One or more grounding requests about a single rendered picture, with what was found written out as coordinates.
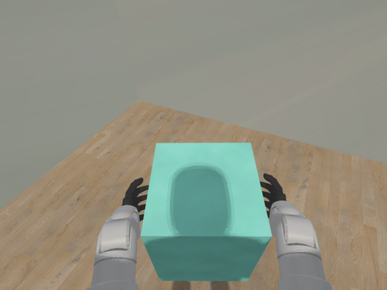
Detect robot left hand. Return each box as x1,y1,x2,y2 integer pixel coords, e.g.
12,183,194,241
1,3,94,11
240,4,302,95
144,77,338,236
122,178,149,221

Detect robot left forearm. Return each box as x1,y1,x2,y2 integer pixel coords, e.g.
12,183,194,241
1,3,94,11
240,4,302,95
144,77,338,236
87,205,140,290

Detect robot right hand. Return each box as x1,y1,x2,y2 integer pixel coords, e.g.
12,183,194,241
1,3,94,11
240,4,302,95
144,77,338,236
260,173,286,218

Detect carton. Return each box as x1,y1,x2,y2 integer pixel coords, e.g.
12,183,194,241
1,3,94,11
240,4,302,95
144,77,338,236
140,143,272,282

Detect robot right forearm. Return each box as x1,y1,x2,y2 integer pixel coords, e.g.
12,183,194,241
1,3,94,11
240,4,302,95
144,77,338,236
269,201,333,290

